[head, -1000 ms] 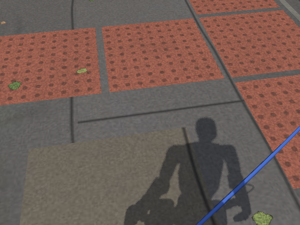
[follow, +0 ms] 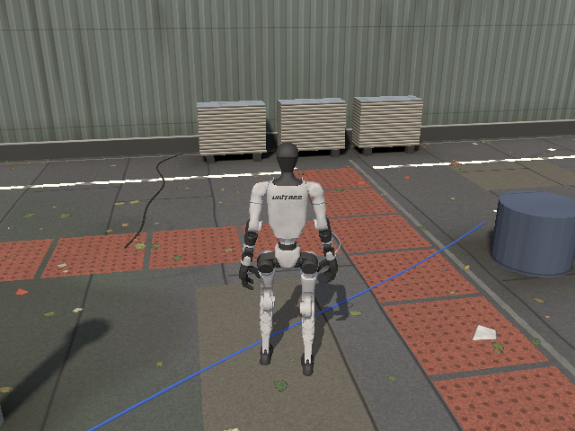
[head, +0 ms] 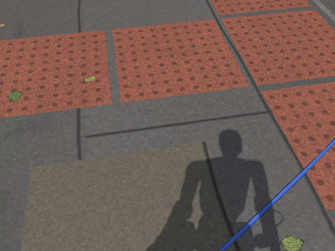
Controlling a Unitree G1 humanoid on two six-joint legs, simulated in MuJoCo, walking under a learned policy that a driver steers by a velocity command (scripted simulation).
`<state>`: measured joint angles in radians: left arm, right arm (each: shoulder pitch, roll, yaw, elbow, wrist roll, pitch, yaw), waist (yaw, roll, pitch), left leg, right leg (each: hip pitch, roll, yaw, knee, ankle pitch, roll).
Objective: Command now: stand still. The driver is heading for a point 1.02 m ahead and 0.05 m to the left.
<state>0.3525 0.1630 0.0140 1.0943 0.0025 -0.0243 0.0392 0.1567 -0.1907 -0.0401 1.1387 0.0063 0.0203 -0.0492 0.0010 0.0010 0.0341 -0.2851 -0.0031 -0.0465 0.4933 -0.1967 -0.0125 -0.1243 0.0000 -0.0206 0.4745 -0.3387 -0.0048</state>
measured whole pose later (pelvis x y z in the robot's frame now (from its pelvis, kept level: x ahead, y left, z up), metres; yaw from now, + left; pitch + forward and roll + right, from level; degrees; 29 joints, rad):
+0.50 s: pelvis +0.06 +0.03 +0.00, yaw +0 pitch +2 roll +1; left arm 0.48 0.21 0.06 1.06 -0.01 -0.08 0.03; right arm 0.17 -0.22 -0.06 1.05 0.02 -0.08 0.01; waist 0.04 -0.05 -0.03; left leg -0.44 0.05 0.06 0.74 -0.36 0.05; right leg -0.02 -0.05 0.00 0.35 -0.36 0.00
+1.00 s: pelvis +0.37 +0.06 -0.03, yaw +0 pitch +3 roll +0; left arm -0.08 0.21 0.02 0.75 0.03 -0.05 -0.05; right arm 0.53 -0.18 -0.03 1.08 -0.02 -0.12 -0.01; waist -0.07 0.01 0.03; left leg 0.32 -0.01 0.07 0.05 -0.39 0.01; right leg -0.67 -0.02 -0.13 0.61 -0.07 -0.14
